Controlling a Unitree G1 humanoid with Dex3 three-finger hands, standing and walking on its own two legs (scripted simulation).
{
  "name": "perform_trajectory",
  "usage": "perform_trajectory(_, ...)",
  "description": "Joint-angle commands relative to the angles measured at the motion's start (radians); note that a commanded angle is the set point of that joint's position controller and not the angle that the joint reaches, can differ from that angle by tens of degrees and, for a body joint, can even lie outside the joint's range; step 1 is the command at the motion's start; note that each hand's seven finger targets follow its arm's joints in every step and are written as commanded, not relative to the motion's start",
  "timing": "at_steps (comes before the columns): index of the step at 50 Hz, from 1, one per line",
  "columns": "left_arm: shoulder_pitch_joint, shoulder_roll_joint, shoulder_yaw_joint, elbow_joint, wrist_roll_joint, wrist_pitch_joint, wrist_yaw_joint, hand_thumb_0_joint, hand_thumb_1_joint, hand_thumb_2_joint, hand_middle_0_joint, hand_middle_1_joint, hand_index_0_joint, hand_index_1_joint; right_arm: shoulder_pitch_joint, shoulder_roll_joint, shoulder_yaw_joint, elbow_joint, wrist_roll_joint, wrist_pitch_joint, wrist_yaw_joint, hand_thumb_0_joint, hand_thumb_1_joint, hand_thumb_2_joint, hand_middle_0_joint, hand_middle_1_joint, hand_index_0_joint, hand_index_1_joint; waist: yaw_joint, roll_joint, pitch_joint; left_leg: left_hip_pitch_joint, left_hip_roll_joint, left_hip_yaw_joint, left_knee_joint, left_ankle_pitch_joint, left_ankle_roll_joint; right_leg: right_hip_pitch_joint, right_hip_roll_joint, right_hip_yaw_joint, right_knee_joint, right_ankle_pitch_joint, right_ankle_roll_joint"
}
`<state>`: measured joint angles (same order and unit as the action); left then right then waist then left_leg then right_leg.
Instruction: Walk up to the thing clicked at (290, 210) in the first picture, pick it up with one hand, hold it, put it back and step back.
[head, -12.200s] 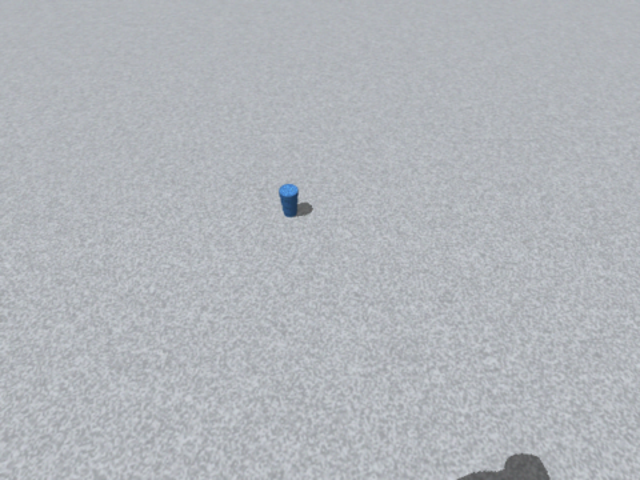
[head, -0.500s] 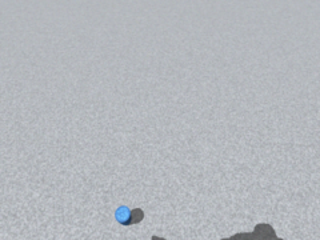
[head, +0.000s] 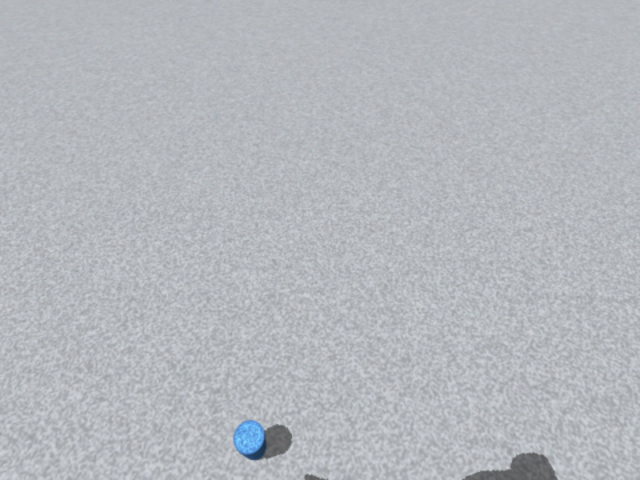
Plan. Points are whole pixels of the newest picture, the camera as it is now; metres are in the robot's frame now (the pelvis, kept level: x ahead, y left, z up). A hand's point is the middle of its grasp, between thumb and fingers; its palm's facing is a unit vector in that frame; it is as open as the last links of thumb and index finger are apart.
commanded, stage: stand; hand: left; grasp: from the side
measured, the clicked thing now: (252, 443) +0.32 +0.20 -0.71
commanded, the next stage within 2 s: go down in 1.16 s
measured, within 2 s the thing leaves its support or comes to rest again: neither
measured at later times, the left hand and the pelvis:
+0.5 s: hand out of the picture +0.07 +0.25 -0.15, palm faces -0.01 -0.94 -0.34, open 7.3 cm; pelvis -0.01 +0.00 +0.00, yaw +0 degrees
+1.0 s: hand out of the picture +0.06 +0.25 -0.15, palm faces -0.01 -0.94 -0.34, open 7.3 cm; pelvis -0.01 +0.00 +0.00, yaw +0 degrees
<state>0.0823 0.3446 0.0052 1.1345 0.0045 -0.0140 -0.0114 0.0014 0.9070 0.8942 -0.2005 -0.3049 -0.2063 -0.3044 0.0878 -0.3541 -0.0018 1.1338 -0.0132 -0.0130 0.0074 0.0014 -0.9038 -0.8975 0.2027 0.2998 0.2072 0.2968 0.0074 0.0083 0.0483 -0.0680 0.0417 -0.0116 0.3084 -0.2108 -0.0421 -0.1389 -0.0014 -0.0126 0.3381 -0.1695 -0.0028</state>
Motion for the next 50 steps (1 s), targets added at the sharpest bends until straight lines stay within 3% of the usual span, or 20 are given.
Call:
perform_trajectory(1, -0.039, 0.217, 0.038, -0.056, 0.000, -0.021, 0.017, 0.000, 0.900, 0.900, -0.200, -0.300, -0.200, -0.301, -0.036, -0.212, -0.036, -0.056, 0.005, -0.014, -0.015, 0.000, -0.900, -0.900, 0.200, 0.300, 0.200, 0.300, -0.006, 0.005, -0.094, -0.014, 0.099, -0.055, -0.032, 0.197, 0.045, 0.065, -0.128, 0.092, -0.038, 0.233, -0.012)
perform_trajectory(9, -0.037, 0.222, 0.038, -0.054, 0.000, -0.021, 0.018, 0.000, 0.900, 0.900, -0.200, -0.300, -0.200, -0.301, -0.032, -0.205, -0.034, -0.060, 0.004, -0.012, -0.014, 0.000, -0.900, -0.900, 0.200, 0.300, 0.200, 0.300, -0.007, -0.005, -0.078, -0.017, 0.097, -0.056, -0.044, 0.162, 0.046, 0.052, -0.124, 0.089, -0.046, 0.176, -0.013)
perform_trajectory(18, -0.027, 0.226, 0.038, -0.056, 0.002, -0.022, 0.017, 0.000, 0.900, 0.900, -0.200, -0.300, -0.200, -0.301, -0.025, -0.210, -0.036, -0.059, 0.005, -0.013, -0.014, 0.000, -0.900, -0.900, 0.200, 0.300, 0.200, 0.300, -0.004, -0.007, -0.076, -0.020, 0.095, -0.059, -0.049, 0.158, 0.050, 0.052, -0.126, 0.095, -0.049, 0.187, -0.015)
perform_trajectory(29, -0.023, 0.232, 0.041, -0.054, 0.001, -0.018, 0.017, 0.000, 0.900, 0.900, -0.200, -0.300, -0.200, -0.301, -0.006, -0.203, -0.035, -0.058, 0.001, -0.009, -0.012, 0.000, -0.900, -0.900, 0.200, 0.300, 0.200, 0.300, -0.005, -0.007, -0.038, -0.053, 0.087, -0.059, -0.058, 0.066, 0.050, 0.026, -0.123, 0.101, -0.065, 0.076, -0.016)
perform_trajectory(34, -0.016, 0.227, 0.038, -0.057, 0.004, -0.019, 0.015, 0.000, 0.900, 0.900, -0.200, -0.300, -0.200, -0.301, -0.004, -0.208, -0.036, -0.062, 0.000, -0.012, -0.012, 0.000, -0.900, -0.900, 0.200, 0.300, 0.200, 0.300, -0.005, -0.003, -0.059, -0.046, 0.091, -0.063, -0.055, 0.087, 0.052, 0.035, -0.123, 0.099, -0.056, 0.101, -0.016)
perform_trajectory(37, -0.015, 0.228, 0.039, -0.055, 0.003, -0.018, 0.015, 0.000, 0.900, 0.900, -0.200, -0.300, -0.200, -0.301, -0.004, -0.207, -0.036, -0.058, 0.002, -0.010, -0.011, 0.000, -0.900, -0.900, 0.200, 0.300, 0.200, 0.300, -0.002, -0.009, -0.046, -0.050, 0.089, -0.064, -0.052, 0.058, 0.054, 0.022, -0.121, 0.101, -0.063, 0.063, -0.016)
perform_trajectory(50, -0.015, 0.228, 0.035, -0.059, 0.002, -0.021, 0.018, 0.000, 0.900, 0.900, -0.200, -0.300, -0.200, -0.301, 0.012, -0.208, -0.033, -0.060, 0.003, -0.009, -0.013, 0.000, -0.900, -0.900, 0.200, 0.300, 0.200, 0.300, -0.009, -0.008, -0.063, -0.045, 0.089, -0.064, -0.042, 0.126, 0.050, 0.044, -0.126, 0.095, -0.049, 0.155, -0.015)
